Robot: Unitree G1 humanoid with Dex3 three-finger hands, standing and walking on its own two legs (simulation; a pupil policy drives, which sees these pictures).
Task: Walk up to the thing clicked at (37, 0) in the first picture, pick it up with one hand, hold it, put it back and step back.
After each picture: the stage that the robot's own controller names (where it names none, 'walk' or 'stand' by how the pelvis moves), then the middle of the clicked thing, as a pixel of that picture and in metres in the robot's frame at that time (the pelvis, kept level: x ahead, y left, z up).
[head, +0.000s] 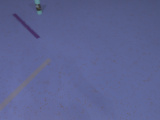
stand; (38, 5) +2.07 +0.63 -0.65
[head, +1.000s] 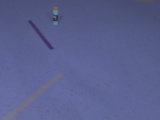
walk; (55, 16) +1.98 +0.29 -0.63
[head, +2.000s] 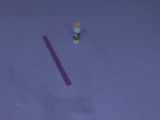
walk; (76, 33) +1.33 +0.04 -0.64
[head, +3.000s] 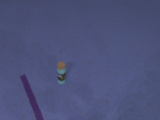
walk; (61, 73) +0.85 +0.14 -0.65
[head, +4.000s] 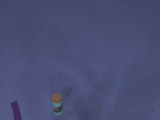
walk; (57, 104) +0.55 +0.15 -0.65
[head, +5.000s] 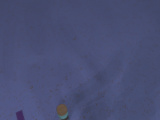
stand; (63, 115) +0.43 +0.14 -0.63
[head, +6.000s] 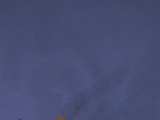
stand; out of the picture +0.41 +0.14 -0.66
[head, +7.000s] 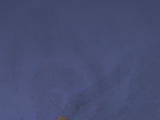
stand; out of the picture +0.41 +0.16 -0.66
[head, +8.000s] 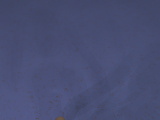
stand; out of the picture +0.40 +0.16 -0.66
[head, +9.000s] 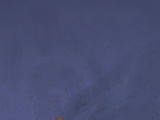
stand; out of the picture +0.39 +0.16 -0.66
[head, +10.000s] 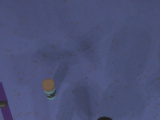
go down; (49, 90) +0.44 +0.14 -0.52
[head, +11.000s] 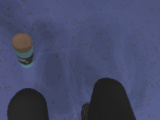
go down; (24, 53) +0.49 +0.17 -0.27
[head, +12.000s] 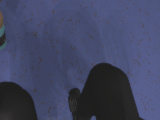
close in; out of the picture +0.49 +0.19 -0.21
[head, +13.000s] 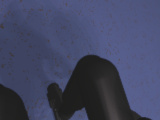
close; out of the picture +0.48 +0.23 -0.18
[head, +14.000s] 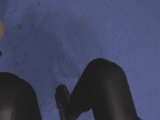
lift; out of the picture +0.42 +0.20 -0.17
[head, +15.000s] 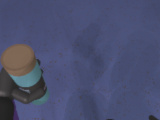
lift; (31, 80) +0.33 +0.16 +0.04
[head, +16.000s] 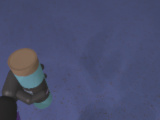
hold; (34, 83) +0.32 +0.16 +0.05
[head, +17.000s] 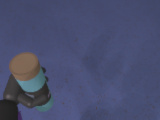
hold; (36, 86) +0.31 +0.16 +0.05
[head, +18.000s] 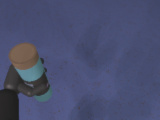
crouch; (35, 77) +0.35 +0.16 +0.02
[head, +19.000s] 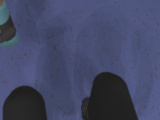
lower; out of the picture +0.51 +0.18 -0.04
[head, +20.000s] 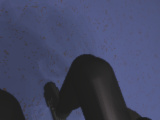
lower; out of the picture +0.48 +0.25 -0.18
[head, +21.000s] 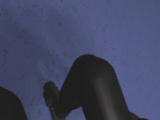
lower; out of the picture +0.47 +0.25 -0.18
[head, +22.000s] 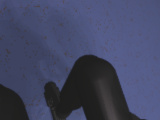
lower; out of the picture +0.47 +0.25 -0.18
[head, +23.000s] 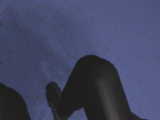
lower; out of the picture +0.47 +0.25 -0.18
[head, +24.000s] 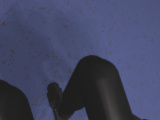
draw back; out of the picture +0.46 +0.22 -0.18
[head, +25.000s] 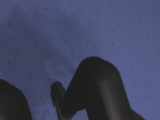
stand; out of the picture +0.46 +0.22 -0.18
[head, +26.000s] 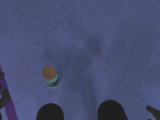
walk; (51, 78) +0.44 +0.14 -0.43
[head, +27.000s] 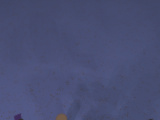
stand; out of the picture +0.40 +0.12 -0.60
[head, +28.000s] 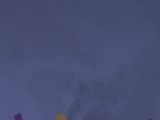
stand; out of the picture +0.39 +0.13 -0.60
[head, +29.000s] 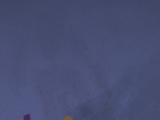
stand; out of the picture +0.41 +0.11 -0.65
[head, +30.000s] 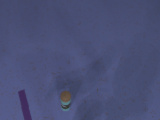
walk; (65, 101) +0.46 +0.07 -0.63
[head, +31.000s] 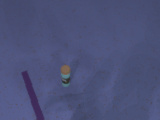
walk; (65, 76) +0.65 +0.11 -0.64
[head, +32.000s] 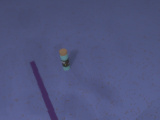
walk; (64, 60) +0.96 +0.25 -0.64
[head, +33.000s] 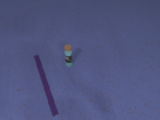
stand; (68, 56) +1.05 +0.15 -0.64
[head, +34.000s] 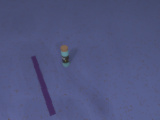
stand; (65, 56) +1.06 +0.18 -0.66
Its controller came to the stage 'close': yes
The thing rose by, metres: 0.69
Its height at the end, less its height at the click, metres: +0.00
